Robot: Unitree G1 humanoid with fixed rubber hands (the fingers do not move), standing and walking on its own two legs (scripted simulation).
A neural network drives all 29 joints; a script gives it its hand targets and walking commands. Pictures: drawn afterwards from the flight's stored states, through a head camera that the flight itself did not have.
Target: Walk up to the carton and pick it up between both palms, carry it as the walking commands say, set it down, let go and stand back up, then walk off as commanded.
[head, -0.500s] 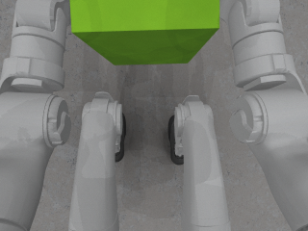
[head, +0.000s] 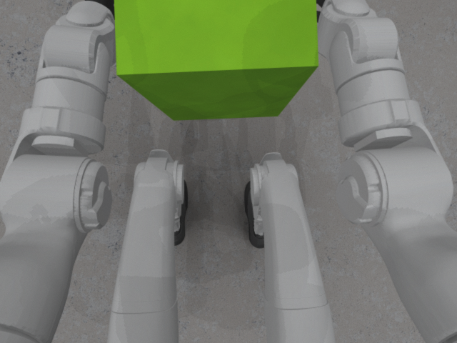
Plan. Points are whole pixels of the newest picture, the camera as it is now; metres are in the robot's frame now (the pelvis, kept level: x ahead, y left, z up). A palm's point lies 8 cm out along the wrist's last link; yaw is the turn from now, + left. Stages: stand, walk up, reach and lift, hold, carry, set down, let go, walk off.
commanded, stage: reach and lift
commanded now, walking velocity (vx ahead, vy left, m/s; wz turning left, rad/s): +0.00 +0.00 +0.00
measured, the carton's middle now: (219, 16) +0.56 +0.02 -0.11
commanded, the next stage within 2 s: none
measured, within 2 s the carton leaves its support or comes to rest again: neither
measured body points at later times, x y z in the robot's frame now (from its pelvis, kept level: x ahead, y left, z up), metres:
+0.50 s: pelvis +0.00 +0.00 +0.06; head +0.25 +0.01 +0.42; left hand +0.52 +0.17 +0.01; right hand +0.53 -0.14 +0.04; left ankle +0.16 +0.13 -0.48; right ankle +0.15 -0.12 -0.48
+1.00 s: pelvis +0.00 +0.00 +0.12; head +0.22 +0.00 +0.51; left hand +0.49 +0.16 +0.08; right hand +0.50 -0.14 +0.11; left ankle +0.16 +0.13 -0.48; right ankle +0.15 -0.12 -0.48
